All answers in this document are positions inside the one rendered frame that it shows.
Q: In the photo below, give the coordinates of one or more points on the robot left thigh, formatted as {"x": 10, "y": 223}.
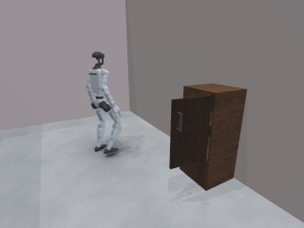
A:
{"x": 101, "y": 115}

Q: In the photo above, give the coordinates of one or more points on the right robot upper arm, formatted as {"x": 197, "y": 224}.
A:
{"x": 104, "y": 74}

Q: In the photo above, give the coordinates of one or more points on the left robot upper arm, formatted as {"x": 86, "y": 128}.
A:
{"x": 88, "y": 82}

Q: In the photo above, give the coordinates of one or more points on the right robot hand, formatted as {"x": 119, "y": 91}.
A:
{"x": 116, "y": 109}

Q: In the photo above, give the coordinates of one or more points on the handle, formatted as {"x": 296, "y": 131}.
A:
{"x": 180, "y": 122}

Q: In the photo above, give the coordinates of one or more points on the cupboard door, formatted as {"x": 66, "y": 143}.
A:
{"x": 189, "y": 145}

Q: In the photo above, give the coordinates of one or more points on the robot right shin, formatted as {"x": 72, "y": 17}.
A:
{"x": 114, "y": 135}

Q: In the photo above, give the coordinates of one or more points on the right robot forearm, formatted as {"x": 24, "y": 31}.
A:
{"x": 108, "y": 96}

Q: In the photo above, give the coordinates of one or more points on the left robot forearm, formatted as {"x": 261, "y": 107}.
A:
{"x": 91, "y": 94}

